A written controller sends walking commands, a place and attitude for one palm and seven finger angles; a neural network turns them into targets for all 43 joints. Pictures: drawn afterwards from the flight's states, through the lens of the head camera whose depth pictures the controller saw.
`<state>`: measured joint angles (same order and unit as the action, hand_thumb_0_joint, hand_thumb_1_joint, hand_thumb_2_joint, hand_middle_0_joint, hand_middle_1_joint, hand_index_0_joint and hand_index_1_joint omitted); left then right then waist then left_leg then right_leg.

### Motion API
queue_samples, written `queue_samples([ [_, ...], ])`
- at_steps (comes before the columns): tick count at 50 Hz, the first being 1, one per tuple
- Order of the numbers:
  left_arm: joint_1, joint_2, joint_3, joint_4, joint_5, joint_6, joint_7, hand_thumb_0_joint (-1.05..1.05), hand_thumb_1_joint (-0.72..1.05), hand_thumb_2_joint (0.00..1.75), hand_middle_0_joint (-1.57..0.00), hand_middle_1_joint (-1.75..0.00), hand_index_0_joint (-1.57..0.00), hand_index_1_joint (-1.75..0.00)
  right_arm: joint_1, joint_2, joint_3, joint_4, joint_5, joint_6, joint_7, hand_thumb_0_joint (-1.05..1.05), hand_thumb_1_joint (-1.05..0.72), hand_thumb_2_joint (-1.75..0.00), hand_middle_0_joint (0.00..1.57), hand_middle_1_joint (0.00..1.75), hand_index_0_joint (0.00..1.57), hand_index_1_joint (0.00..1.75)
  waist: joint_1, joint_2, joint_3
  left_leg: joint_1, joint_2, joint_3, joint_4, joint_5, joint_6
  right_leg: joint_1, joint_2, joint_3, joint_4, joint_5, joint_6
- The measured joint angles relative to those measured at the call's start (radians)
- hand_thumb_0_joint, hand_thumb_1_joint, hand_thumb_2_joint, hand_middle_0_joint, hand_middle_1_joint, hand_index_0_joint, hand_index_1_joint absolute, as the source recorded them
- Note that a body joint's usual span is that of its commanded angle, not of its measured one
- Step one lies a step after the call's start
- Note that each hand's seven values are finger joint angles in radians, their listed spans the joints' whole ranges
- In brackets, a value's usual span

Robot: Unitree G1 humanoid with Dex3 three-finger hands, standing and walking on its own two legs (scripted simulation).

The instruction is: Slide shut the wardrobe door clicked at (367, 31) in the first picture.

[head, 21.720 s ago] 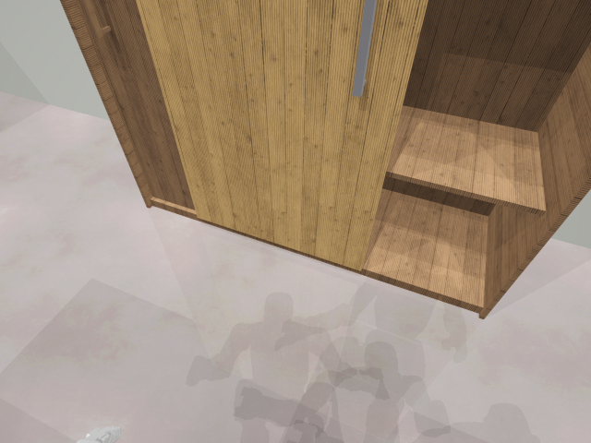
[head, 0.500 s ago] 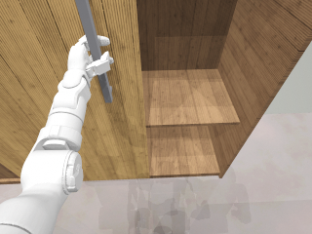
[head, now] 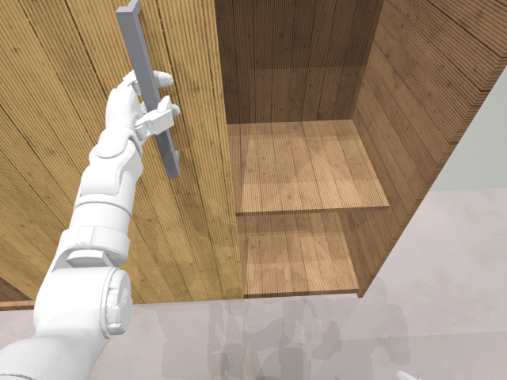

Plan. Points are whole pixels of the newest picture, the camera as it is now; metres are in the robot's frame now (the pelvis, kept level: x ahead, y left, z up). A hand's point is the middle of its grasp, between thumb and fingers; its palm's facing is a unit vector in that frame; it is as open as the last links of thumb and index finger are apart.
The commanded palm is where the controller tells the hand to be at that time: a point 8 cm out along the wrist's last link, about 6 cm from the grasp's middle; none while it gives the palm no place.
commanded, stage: grip the handle and tug to test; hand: left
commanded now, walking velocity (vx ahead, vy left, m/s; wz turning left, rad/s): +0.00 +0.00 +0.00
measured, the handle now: (157, 102) +0.51 +0.15 +0.19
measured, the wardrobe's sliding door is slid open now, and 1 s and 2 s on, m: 0.47 0.46 0.44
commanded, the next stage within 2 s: tug the door sideways, standing still in 0.22 s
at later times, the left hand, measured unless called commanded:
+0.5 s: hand (165, 116) +0.46 +0.12 +0.20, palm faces +0.04 -1.00 +0.01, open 5.7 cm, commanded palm +0.44 +0.16 +0.20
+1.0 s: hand (173, 117) +0.46 +0.11 +0.20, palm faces +0.11 -0.99 -0.06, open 5.9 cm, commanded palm +0.44 +0.11 +0.20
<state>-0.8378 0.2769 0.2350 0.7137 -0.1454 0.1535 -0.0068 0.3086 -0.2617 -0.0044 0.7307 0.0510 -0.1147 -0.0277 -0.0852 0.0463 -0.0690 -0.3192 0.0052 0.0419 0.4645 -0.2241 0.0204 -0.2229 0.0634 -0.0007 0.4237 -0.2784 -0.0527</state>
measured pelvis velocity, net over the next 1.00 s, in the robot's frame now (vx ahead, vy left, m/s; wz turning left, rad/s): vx -0.01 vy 0.00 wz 0.09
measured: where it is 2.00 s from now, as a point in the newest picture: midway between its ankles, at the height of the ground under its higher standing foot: outside the picture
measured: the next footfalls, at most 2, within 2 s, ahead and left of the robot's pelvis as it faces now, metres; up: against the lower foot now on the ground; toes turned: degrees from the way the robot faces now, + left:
left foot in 1.88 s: +0.08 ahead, +0.08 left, +0.00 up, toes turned +10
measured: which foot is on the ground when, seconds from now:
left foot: down 0.00-1.00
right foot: down 0.00-1.00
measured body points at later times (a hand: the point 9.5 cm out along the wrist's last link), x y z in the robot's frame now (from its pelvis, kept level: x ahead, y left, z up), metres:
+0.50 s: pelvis +0.03 +0.00 +0.00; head +0.04 -0.02 +0.45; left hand +0.45 +0.18 +0.21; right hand +0.19 -0.25 -0.10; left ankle +0.01 +0.11 -0.74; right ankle -0.04 -0.09 -0.74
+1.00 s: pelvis -0.01 +0.00 +0.00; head +0.02 -0.01 +0.45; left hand +0.45 +0.16 +0.21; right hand +0.10 -0.23 -0.14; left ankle +0.00 +0.11 -0.74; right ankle -0.04 -0.09 -0.74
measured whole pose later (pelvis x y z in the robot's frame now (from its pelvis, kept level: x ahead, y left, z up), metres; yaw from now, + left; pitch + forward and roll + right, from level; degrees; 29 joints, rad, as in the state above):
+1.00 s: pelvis -0.01 +0.00 +0.00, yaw +5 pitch +4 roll +0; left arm -0.96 0.17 0.06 0.75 -0.15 0.19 0.15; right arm 0.27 -0.23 0.00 0.83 0.03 -0.14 -0.02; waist -0.04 0.05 -0.04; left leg -0.35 -0.04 -0.05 0.49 -0.21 0.02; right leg -0.23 0.03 -0.06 0.45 -0.30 -0.05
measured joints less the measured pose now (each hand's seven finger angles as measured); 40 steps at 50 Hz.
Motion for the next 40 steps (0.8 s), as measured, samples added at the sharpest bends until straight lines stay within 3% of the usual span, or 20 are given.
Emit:
queue_samples([
  [18,0.208,-0.049,-0.024,-0.345,-0.022,0.168,0.005,0.02,0.78,0.78,-0.27,-1.39,-0.29,-1.38,-0.074,0.012,0.006,-0.033,0.008,0.062,-0.009,0.01,-0.91,-0.89,0.20,0.30,0.20,0.30,0.042,-0.007,-0.023,0.089,-0.006,0.008,-0.039,-0.012,0.002,0.082,-0.006,0.016,-0.037,-0.003,0.008],
  [23,0.152,-0.069,-0.067,-0.328,-0.019,0.194,0.010,0.02,0.76,0.81,-0.30,-1.38,-0.32,-1.37,-0.110,0.009,0.007,-0.017,0.002,0.069,-0.023,0.01,-0.91,-0.89,0.20,0.30,0.20,0.30,0.061,-0.018,-0.012,0.080,-0.016,-0.025,-0.016,-0.049,-0.006,0.093,-0.011,-0.015,-0.033,-0.045,-0.001],
  [27,0.103,-0.093,-0.082,-0.291,-0.013,0.212,0.038,0.02,0.74,0.82,-0.33,-1.37,-0.36,-1.38,-0.135,0.006,0.001,-0.005,-0.005,0.080,-0.026,0.01,-0.91,-0.89,0.20,0.30,0.20,0.30,0.072,-0.004,0.001,0.059,-0.020,-0.045,-0.004,-0.017,0.002,0.075,-0.014,-0.035,-0.013,-0.013,0.011],
  [31,0.059,-0.113,-0.100,-0.227,-0.005,0.198,0.069,0.02,0.74,0.84,-0.33,-1.36,-0.36,-1.39,-0.127,0.013,0.001,0.003,-0.008,0.074,-0.024,0.01,-0.91,-0.89,0.20,0.30,0.20,0.30,0.072,0.001,-0.001,0.055,-0.028,-0.067,-0.015,-0.003,0.000,0.069,-0.016,-0.045,-0.008,-0.005,0.010],
  [35,0.014,-0.114,-0.125,-0.165,0.008,0.144,0.094,0.01,0.74,0.84,-0.34,-1.37,-0.33,-1.40,-0.122,0.029,0.008,0.024,-0.013,0.054,-0.020,0.01,-0.91,-0.89,0.20,0.30,0.20,0.30,0.072,-0.016,0.008,0.038,-0.041,-0.075,-0.002,-0.024,-0.005,0.064,-0.026,-0.049,-0.007,-0.052,-0.002],
  [40,-0.030,-0.116,-0.134,-0.099,0.006,0.109,0.116,0.01,0.76,0.83,-0.32,-1.36,-0.30,-1.40,-0.095,0.033,0.005,0.043,-0.013,0.037,-0.008,0.01,-0.91,-0.89,0.20,0.30,0.20,0.30,0.067,0.007,0.020,0.019,-0.039,-0.085,0.000,-0.006,-0.003,0.039,-0.023,-0.053,0.012,-0.025,0.005],
])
